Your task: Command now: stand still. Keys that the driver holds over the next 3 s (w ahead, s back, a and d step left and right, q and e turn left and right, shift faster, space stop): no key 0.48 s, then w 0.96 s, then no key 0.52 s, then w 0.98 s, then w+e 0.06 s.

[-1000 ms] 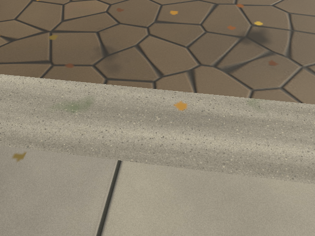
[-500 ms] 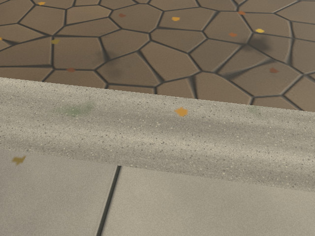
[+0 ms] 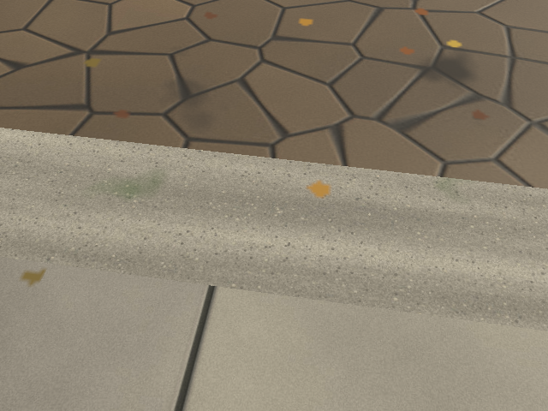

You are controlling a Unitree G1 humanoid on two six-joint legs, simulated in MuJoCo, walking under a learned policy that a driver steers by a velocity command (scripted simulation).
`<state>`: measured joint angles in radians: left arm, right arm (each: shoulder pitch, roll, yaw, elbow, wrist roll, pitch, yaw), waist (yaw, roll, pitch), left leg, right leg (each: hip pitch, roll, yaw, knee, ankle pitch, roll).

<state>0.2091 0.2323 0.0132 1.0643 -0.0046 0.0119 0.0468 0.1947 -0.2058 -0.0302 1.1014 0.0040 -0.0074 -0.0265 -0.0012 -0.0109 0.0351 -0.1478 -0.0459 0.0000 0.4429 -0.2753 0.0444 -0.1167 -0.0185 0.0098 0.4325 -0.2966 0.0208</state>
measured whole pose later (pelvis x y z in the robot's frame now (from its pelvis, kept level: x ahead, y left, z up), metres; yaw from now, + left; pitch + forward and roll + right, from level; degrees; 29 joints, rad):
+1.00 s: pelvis +0.09 -0.07 +0.01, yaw -1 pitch +1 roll +1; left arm 0.46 0.17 0.03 1.11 0.00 -0.11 -0.01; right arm 0.19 -0.26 -0.06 0.97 0.02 -0.09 0.00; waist 0.05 0.04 -0.04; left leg -0.60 0.07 0.01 1.05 -0.17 0.07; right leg -0.08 0.02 -0.05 0.32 -0.26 -0.05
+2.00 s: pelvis +0.53 -0.07 -0.01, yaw +0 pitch +1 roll +0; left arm 0.13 0.20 0.03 0.95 0.01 -0.03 0.01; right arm 0.18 -0.24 -0.04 1.05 0.00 0.01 -0.04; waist -0.01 0.02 0.03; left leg -0.32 0.05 -0.01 0.68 -0.38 -0.02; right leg -0.38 0.02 -0.04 0.47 -0.11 -0.05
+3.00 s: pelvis +0.94 -0.05 -0.01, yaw +0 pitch +1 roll +0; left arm 0.31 0.25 0.06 1.00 -0.04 -0.09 0.01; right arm 0.12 -0.24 -0.07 0.93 0.00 -0.10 0.03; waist 0.01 -0.03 0.05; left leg -0.38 -0.02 0.07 0.51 -0.14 0.06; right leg -0.37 -0.05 0.04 1.19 -0.39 -0.05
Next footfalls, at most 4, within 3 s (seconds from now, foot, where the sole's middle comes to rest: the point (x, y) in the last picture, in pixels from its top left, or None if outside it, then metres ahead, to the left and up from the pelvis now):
0.82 right None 0.06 -0.16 -0.78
1.30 left None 0.45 0.06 -0.78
1.74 right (348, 352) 0.66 -0.17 -0.78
2.04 left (257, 386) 0.57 0.06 -0.78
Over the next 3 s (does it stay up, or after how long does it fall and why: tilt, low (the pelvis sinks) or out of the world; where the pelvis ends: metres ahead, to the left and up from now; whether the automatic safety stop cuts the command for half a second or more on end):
stays up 0.94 -0.05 -0.01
